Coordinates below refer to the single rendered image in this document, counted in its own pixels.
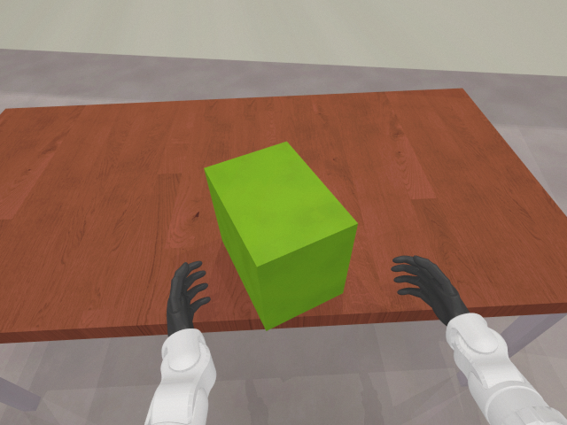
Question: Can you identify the table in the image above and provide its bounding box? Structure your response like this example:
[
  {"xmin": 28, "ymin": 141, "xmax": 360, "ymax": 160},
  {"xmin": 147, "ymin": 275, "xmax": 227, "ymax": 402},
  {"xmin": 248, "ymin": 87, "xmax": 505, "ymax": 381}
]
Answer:
[{"xmin": 0, "ymin": 89, "xmax": 567, "ymax": 412}]

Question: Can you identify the robot right forearm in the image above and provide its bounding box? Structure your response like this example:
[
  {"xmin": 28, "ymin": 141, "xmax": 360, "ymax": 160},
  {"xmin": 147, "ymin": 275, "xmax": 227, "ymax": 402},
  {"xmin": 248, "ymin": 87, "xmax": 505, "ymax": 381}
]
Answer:
[{"xmin": 446, "ymin": 313, "xmax": 567, "ymax": 425}]

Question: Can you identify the robot left hand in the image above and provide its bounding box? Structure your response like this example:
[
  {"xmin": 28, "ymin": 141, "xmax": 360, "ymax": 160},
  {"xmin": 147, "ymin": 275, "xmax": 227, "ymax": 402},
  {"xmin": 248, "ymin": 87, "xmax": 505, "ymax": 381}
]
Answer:
[{"xmin": 167, "ymin": 261, "xmax": 211, "ymax": 337}]

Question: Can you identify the robot left forearm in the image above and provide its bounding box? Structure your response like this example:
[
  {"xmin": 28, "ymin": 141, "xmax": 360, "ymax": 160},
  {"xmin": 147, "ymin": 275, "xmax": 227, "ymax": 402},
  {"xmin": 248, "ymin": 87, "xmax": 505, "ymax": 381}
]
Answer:
[{"xmin": 144, "ymin": 328, "xmax": 216, "ymax": 425}]

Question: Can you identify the carton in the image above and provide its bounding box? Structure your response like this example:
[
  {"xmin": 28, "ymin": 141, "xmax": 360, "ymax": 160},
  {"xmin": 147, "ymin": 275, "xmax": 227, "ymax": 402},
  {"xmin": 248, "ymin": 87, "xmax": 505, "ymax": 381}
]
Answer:
[{"xmin": 204, "ymin": 142, "xmax": 358, "ymax": 331}]

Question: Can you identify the robot right hand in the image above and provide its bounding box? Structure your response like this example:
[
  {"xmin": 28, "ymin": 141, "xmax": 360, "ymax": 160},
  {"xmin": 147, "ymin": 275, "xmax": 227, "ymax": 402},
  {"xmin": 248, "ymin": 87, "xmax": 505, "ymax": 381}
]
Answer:
[{"xmin": 391, "ymin": 255, "xmax": 470, "ymax": 326}]

